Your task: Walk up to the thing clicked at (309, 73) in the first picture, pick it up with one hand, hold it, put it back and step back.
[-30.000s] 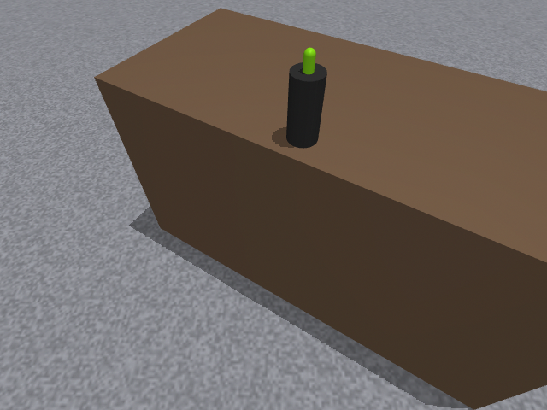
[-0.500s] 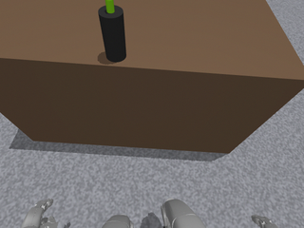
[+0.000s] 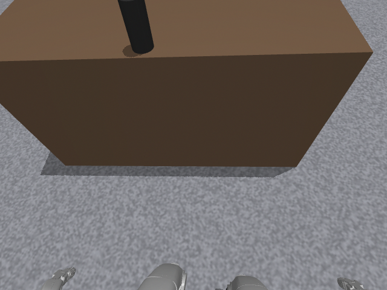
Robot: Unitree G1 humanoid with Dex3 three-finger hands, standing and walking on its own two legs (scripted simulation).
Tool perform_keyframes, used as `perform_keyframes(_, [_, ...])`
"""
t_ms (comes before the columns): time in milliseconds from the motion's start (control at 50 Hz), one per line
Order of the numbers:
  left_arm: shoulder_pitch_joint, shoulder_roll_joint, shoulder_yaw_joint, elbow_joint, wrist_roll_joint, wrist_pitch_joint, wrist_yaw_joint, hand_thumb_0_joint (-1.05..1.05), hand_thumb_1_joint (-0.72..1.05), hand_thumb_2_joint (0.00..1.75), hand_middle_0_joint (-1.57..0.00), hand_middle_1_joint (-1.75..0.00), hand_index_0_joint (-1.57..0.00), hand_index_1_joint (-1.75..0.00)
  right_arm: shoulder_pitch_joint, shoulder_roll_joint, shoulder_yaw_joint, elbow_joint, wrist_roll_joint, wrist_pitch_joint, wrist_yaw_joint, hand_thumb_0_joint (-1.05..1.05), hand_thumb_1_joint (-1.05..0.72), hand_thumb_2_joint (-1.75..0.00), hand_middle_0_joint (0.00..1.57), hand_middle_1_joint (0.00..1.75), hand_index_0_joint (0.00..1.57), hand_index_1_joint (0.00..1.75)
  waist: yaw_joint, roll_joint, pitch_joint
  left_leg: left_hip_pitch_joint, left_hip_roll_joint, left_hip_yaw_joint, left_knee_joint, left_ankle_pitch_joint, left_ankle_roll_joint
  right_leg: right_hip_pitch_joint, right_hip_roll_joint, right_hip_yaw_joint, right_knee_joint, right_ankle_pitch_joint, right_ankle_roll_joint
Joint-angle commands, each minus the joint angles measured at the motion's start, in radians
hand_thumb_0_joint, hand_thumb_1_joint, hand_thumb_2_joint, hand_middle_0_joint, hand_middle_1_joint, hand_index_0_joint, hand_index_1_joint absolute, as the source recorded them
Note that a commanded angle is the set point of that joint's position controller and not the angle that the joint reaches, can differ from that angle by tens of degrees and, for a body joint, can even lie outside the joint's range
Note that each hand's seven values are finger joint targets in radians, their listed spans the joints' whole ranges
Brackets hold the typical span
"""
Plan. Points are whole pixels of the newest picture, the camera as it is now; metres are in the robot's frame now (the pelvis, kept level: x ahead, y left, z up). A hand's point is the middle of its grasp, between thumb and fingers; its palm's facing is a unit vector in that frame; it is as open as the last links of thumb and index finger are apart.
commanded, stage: step back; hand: left
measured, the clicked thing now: (135, 15) +0.82 +0.21 +0.09
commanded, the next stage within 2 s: stand in 1.62 s
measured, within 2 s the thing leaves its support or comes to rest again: neither
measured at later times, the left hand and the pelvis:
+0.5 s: hand out of the picture -0.10 +0.24 -0.15, palm faces -0.04 -0.91 -0.41, open 7.4 cm; pelvis -0.17 -0.03 -0.01, yaw -2 degrees
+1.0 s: hand out of the picture -0.23 +0.25 -0.15, palm faces +0.05 -0.92 -0.39, open 7.4 cm; pelvis -0.26 -0.02 +0.00, yaw +3 degrees
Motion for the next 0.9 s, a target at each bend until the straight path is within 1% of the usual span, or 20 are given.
perform_keyframes(0, [-0.013,0.268,0.071,-0.102,-0.015,-0.015,0.029,0.00,0.90,0.90,-0.20,-0.30,-0.20,-0.30,0.006,-0.143,-0.048,-0.076,-0.011,-0.038,-0.004,0.00,-0.90,-0.90,0.20,0.30,0.20,0.30,0.031,-0.229,-0.197,0.003,0.061,0.060,-0.305,0.007,0.018,0.248,-0.231,0.216,-0.071,0.589,-0.190])
perform_keyframes(60, [-0.054,0.243,0.053,-0.120,-0.030,0.003,0.018,0.00,0.90,0.90,-0.20,-0.30,-0.20,-0.30,0.089,-0.169,-0.067,-0.029,-0.014,-0.046,-0.001,0.00,-0.90,-0.90,0.20,0.30,0.20,0.30,-0.012,-0.143,-0.233,0.222,0.095,0.039,-0.623,0.352,0.054,0.102,-0.162,0.167,0.040,0.378,-0.101])
perform_keyframes(80, [-0.027,0.206,0.041,-0.126,-0.034,0.004,0.013,0.00,0.90,0.90,-0.20,-0.30,-0.20,-0.30,0.070,-0.250,-0.086,-0.039,-0.030,-0.048,-0.002,0.00,-0.90,-0.90,0.20,0.30,0.20,0.30,0.001,0.042,-0.241,0.299,0.295,-0.239,-0.636,0.514,0.134,-0.080,-0.044,0.104,0.184,0.141,-0.040])
perform_keyframes(100, [-0.095,0.221,0.053,-0.137,-0.041,0.006,0.023,0.00,0.90,0.90,-0.20,-0.30,-0.20,-0.30,0.021,-0.353,-0.098,-0.061,-0.018,-0.043,0.010,0.00,-0.90,-0.90,0.20,0.30,0.20,0.30,-0.038,0.193,-0.222,0.169,0.472,-0.411,-0.678,0.644,0.296,-0.112,0.098,0.033,0.374,-0.333,-0.003])
perform_keyframes(120, [-0.122,0.236,0.065,-0.119,-0.025,0.011,0.031,0.00,0.90,0.90,-0.20,-0.30,-0.20,-0.30,0.010,-0.349,-0.102,-0.060,-0.024,-0.049,0.008,0.00,-0.90,-0.90,0.20,0.30,0.20,0.30,-0.055,0.146,-0.196,0.071,0.506,-0.456,-0.685,0.639,0.345,-0.081,0.105,0.158,0.542,-0.380,-0.001])
perform_keyframes(180, [-0.019,0.228,0.063,-0.055,-0.045,0.013,0.022,0.00,0.90,0.90,-0.20,-0.30,-0.20,-0.30,-0.103,-0.238,-0.063,-0.073,-0.027,-0.049,-0.004,0.00,-0.90,-0.90,0.20,0.30,0.20,0.30,0.034,0.056,-0.170,0.117,0.359,-0.158,-0.603,0.691,0.261,-0.128,0.124,0.179,0.657,-0.241,-0.006])
perform_keyframes(260, [-0.012,0.204,0.056,-0.051,-0.030,-0.006,0.008,0.00,0.90,0.90,-0.20,-0.30,-0.20,-0.30,-0.073,-0.207,-0.061,-0.081,-0.034,-0.036,-0.001,0.00,-0.90,-0.90,0.20,0.30,0.20,0.30,-0.003,0.154,-0.170,0.240,0.346,-0.126,-0.548,0.720,0.271,-0.097,0.067,0.081,0.328,-0.250,0.036])
perform_keyframes(320, [-0.005,0.193,0.053,-0.036,-0.024,-0.021,0.003,0.00,0.90,0.90,-0.20,-0.30,-0.20,-0.30,-0.036,-0.233,-0.066,-0.070,-0.022,-0.019,0.003,0.00,-0.90,-0.90,0.20,0.30,0.20,0.30,-0.022,0.170,-0.246,0.309,0.304,-0.091,-0.473,0.699,0.227,0.006,0.066,0.005,-0.027,-0.134,0.018])
perform_keyframes(360, [0.091,0.202,0.055,0.015,-0.015,-0.029,0.009,0.00,0.90,0.90,-0.20,-0.30,-0.20,-0.30,-0.084,-0.224,-0.056,-0.081,-0.007,-0.005,0.010,0.00,-0.90,-0.90,0.20,0.30,0.20,0.30,0.025,0.161,-0.266,0.182,0.274,-0.060,-0.416,0.573,0.161,0.164,0.062,-0.015,-0.235,0.067,-0.009])
perform_keyframes(380, [0.092,0.271,0.073,0.013,-0.001,-0.035,0.009,0.00,0.90,0.90,-0.20,-0.30,-0.20,-0.30,-0.084,-0.178,-0.042,-0.096,0.000,-0.005,0.013,0.00,-0.90,-0.90,0.20,0.30,0.20,0.30,0.019,0.021,-0.232,-0.001,0.184,-0.035,-0.328,0.363,0.100,0.213,-0.044,0.184,-0.232,0.067,-0.046])
perform_keyframes(400, [0.064,0.385,0.101,-0.004,-0.006,-0.032,0.006,0.00,0.90,0.90,-0.20,-0.30,-0.20,-0.30,-0.116,-0.130,-0.036,-0.123,0.004,-0.006,0.004,0.00,-0.90,-0.90,0.20,0.30,0.20,0.30,0.056,-0.258,-0.180,-0.132,-0.005,0.019,-0.114,-0.031,0.035,0.087,-0.297,0.487,-0.322,0.091,-0.199])
perform_keyframes(420, [0.004,0.425,0.106,-0.037,-0.001,-0.038,0.012,0.00,0.90,0.90,-0.20,-0.30,-0.20,-0.30,-0.128,-0.169,-0.058,-0.115,0.001,0.001,-0.008,0.00,-0.90,-0.90,0.20,0.30,0.20,0.30,0.063,-0.259,-0.129,-0.080,0.024,-0.090,0.103,-0.123,0.013,-0.109,-0.427,0.618,-0.355,0.137,-0.316])
perform_keyframes(480, [-0.152,0.287,0.069,-0.060,-0.004,-0.043,0.022,0.00,0.90,0.90,-0.20,-0.30,-0.20,-0.30,-0.018,-0.173,-0.055,-0.053,0.010,-0.001,-0.007,0.00,-0.90,-0.90,0.20,0.30,0.20,0.30,-0.045,-0.095,-0.124,-0.055,-0.010,-0.099,0.215,0.020,0.017,-0.060,-0.223,0.228,-0.198,0.347,-0.203])
perform_keyframes(600, [0.018,0.295,0.080,-0.021,0.006,-0.052,0.023,0.00,0.90,0.90,-0.20,-0.30,-0.20,-0.30,-0.076,-0.154,-0.047,-0.061,-0.020,-0.030,0.010,0.00,-0.90,-0.90,0.20,0.30,0.20,0.30,0.065,-0.202,-0.186,-0.082,0.070,0.026,-0.188,-0.040,0.003,0.229,-0.236,0.273,-0.188,0.098,-0.199])
perform_keyframes(680, [-0.047,0.287,0.061,-0.017,-0.011,-0.038,0.008,0.00,0.90,0.90,-0.20,-0.30,-0.20,-0.30,0.068,-0.151,-0.063,0.038,-0.025,-0.050,0.018,0.00,-0.90,-0.90,0.20,0.30,0.20,0.30,-0.013,-0.189,-0.193,0.264,0.056,0.110,-0.637,0.148,0.046,0.025,-0.196,0.201,-0.124,-0.028,-0.122])
perform_keyframes(700, [-0.006,0.234,0.039,-0.011,-0.013,-0.036,0.005,0.00,0.90,0.90,-0.20,-0.30,-0.20,-0.30,0.072,-0.177,-0.075,0.054,-0.032,-0.056,0.016,0.00,-0.90,-0.90,0.20,0.30,0.20,0.30,-0.008,-0.060,-0.199,0.374,0.120,-0.040,-0.677,0.092,0.071,-0.114,-0.135,0.151,-0.027,-0.105,-0.075])
perform_keyframes(720, [-0.020,0.170,0.017,-0.018,-0.030,-0.040,0.001,0.00,0.90,0.90,-0.20,-0.30,-0.20,-0.30,0.018,-0.253,-0.080,0.032,-0.039,-0.062,0.019,0.00,-0.90,-0.90,0.20,0.30,0.20,0.30,-0.015,0.170,-0.180,0.339,0.353,-0.402,-0.792,-0.185,0.169,-0.269,0.001,0.029,0.107,-0.235,-0.006])
perform_keyframes(740, [-0.102,0.259,0.050,0.002,-0.022,-0.041,0.007,0.00,0.90,0.90,-0.20,-0.30,-0.20,-0.30,-0.020,-0.314,-0.087,0.020,-0.030,-0.063,0.025,0.00,-0.90,-0.90,0.20,0.30,0.20,0.30,-0.053,0.134,-0.107,0.067,0.448,-0.478,-0.839,-0.330,0.275,-0.147,-0.001,0.054,0.243,-0.307,0.009])
perform_keyframes(800, [-0.036,0.221,0.041,0.054,-0.038,-0.048,-0.017,0.00,0.90,0.90,-0.20,-0.30,-0.20,-0.30,-0.126,-0.201,-0.048,0.018,-0.038,-0.086,0.019,0.00,-0.90,-0.90,0.20,0.30,0.20,0.30,0.017,0.060,-0.069,0.072,0.293,-0.193,-0.753,-0.059,0.184,-0.073,0.006,0.073,0.236,-0.132,-0.006])
perform_keyframes(880, [0.009,0.199,0.044,0.095,-0.024,-0.069,-0.023,0.00,0.90,0.90,-0.20,-0.30,-0.20,-0.30,-0.100,-0.206,-0.057,0.030,-0.039,-0.069,0.034,0.00,-0.90,-0.90,0.20,0.30,0.20,0.30,0.007,0.144,-0.096,0.075,0.266,-0.118,-0.695,-0.082,0.160,0.115,0.041,-0.027,-0.114,-0.111,0.000])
